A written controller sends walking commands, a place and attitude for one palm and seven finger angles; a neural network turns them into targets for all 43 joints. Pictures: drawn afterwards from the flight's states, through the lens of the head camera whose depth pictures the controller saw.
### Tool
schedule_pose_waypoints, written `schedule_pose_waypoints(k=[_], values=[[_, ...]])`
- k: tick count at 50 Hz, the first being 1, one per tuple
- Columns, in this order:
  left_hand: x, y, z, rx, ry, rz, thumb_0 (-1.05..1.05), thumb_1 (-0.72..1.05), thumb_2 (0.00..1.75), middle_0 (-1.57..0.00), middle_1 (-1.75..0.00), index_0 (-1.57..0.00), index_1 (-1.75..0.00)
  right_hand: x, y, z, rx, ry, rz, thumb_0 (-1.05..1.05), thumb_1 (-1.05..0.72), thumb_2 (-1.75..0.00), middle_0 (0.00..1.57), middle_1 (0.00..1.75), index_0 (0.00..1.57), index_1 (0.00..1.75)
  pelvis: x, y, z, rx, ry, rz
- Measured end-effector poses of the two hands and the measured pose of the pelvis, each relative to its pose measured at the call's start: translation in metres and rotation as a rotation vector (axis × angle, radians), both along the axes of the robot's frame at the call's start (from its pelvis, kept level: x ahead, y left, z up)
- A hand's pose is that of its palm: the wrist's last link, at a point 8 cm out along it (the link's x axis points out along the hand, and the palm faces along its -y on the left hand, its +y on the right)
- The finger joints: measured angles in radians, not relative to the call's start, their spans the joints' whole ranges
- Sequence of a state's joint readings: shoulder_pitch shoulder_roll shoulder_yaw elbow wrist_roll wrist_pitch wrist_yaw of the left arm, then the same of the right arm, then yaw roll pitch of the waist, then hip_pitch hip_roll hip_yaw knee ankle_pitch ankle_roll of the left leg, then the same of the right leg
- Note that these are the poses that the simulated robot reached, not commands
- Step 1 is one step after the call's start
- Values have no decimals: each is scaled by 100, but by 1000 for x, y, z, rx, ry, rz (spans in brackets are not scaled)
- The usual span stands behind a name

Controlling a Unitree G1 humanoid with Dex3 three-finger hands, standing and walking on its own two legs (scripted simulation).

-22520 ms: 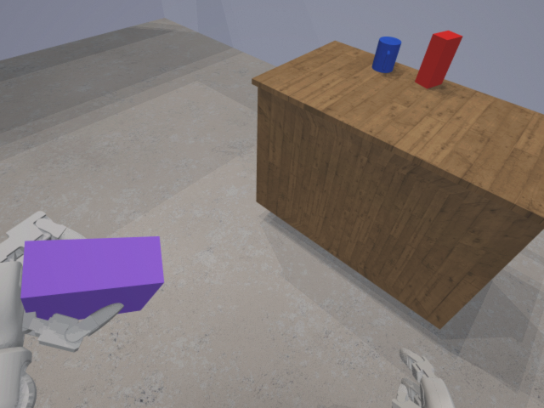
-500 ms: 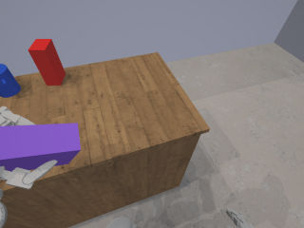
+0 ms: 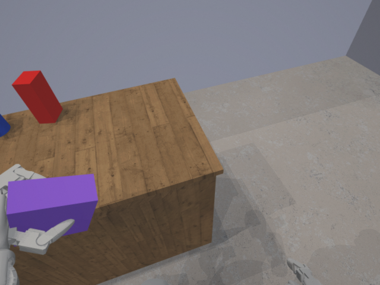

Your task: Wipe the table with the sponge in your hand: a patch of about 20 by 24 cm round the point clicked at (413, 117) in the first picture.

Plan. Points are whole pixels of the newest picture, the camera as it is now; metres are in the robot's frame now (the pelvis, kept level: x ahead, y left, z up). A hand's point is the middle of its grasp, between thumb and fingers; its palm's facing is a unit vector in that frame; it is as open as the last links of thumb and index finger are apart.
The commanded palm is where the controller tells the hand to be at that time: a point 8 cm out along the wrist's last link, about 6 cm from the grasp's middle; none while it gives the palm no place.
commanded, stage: shuffle to correct the standing spot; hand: left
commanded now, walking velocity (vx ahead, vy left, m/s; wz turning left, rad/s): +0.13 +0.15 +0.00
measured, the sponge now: (66, 207) +0.22 +0.24 +0.11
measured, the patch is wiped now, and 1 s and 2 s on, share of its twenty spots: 0.00 0.00 0.00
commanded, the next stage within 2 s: none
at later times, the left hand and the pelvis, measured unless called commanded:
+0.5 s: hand (90, 190) +0.24 +0.19 +0.14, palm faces +0.30 -0.80 -0.51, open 9.6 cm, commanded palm +0.19 +0.23 +0.17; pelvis +0.03 -0.05 -0.01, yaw +0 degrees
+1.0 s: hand (101, 205) +0.22 +0.17 +0.13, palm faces +0.39 -0.77 -0.51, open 9.7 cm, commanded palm +0.17 +0.20 +0.17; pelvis +0.01 -0.08 -0.03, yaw +1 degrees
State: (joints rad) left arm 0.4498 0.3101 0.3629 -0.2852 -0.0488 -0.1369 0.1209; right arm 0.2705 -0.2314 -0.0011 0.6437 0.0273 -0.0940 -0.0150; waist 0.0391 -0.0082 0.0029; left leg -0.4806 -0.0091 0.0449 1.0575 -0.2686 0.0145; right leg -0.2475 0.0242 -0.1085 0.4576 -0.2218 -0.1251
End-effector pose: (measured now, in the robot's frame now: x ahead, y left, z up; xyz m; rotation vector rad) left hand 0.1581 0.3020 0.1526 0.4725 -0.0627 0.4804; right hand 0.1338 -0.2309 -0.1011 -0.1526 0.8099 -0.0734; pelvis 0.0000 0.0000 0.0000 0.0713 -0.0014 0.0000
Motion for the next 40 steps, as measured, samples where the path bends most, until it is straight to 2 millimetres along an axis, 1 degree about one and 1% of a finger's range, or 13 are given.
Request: schedule_pose_waypoints(k=[2, 4, 8, 13, 15, 17, 22, 25, 28, 29, 32, 36, 40], values=[[9, -18, -9, -46, 8, -22, 0, -46, 102, -79, -135, -80, -134, 2, -12, 5, -27, -1, 6, 1, -90, -89, 21, 30, 20, 30, 2, -7, 3, 7, 5, 1], [19, -38, -8, -64, -8, -75, 0, -46, 102, -79, -135, -80, -134, 5, -24, 11, -52, -9, 5, 1, -90, -89, 21, 30, 20, 30, 4, -14, 4, 10, 9, -5], [38, -67, 17, 4, -91, -212, 0, -46, 102, -79, -135, -80, -134, 17, -46, 26, -81, -48, -37, 1, -90, -89, 21, 30, 20, 30, 10, -25, 5, 14, 22, -33], [58, -73, 51, 163, -193, -298, 0, -46, 102, -79, -135, -79, -134, 36, -64, 31, -81, -119, -96, 1, -90, -90, 20, 30, 20, 30, 19, -31, -2, -33, 25, -45], [65, -71, 53, 183, -194, -290, 0, -46, 102, -79, -135, -79, -134, 41, -67, 28, -58, -122, -125, 1, -90, -90, 20, 30, 20, 30, 21, -33, -4, -32, 16, -47], [69, -69, 47, 173, -157, -267, 0, -46, 102, -79, -135, -79, -134, 44, -67, 25, -31, -120, -137, 1, -90, -90, 20, 30, 19, 30, 23, -34, -5, -32, 7, -48], [56, -71, 21, 157, -25, -223, 0, -46, 102, -79, -135, -79, -134, 45, -64, 5, 4, -84, -114, 1, -90, -90, 20, 30, 19, 30, 28, -40, -14, -26, 9, -3], [42, -73, 12, 110, 13, -188, 0, -46, 102, -79, -135, -79, -134, 37, -58, -2, 11, 10, -76, 1, -90, -90, 20, 30, 19, 30, 26, -45, -8, -12, 5, -6], [36, -72, 15, 74, 22, -155, 0, -46, 102, -79, -135, -79, -134, 26, -53, 2, 16, 65, -69, 1, -90, -90, 20, 30, 19, 30, 23, -49, 3, -8, -4, -43], [37, -73, 16, 82, 15, -158, 0, -46, 102, -79, -135, -79, -134, 25, -53, 2, 7, 47, -62, 1, -90, -89, 20, 30, 20, 30, 20, -49, 1, -31, -12, -53], [46, -84, 25, 167, -39, -205, 0, -46, 102, -79, -135, -79, -134, 27, -52, -10, 15, -28, -63, 1, -90, -90, 21, 30, 20, 30, 13, -48, -13, -43, -38, -36], [56, -97, 37, 238, -115, -241, 0, -46, 102, -79, -135, -79, -134, 24, -53, -31, 61, -38, -61, 1, -90, -90, 20, 30, 20, 30, 10, -55, -27, -23, -2, -10], [47, -102, 42, 333, -120, -202, 0, -46, 102, -79, -135, -79, -134, 17, -63, -54, 88, -17, -72, 1, -90, -89, 21, 30, 20, 30, 11, -73, -43, -57, 23, 2]])
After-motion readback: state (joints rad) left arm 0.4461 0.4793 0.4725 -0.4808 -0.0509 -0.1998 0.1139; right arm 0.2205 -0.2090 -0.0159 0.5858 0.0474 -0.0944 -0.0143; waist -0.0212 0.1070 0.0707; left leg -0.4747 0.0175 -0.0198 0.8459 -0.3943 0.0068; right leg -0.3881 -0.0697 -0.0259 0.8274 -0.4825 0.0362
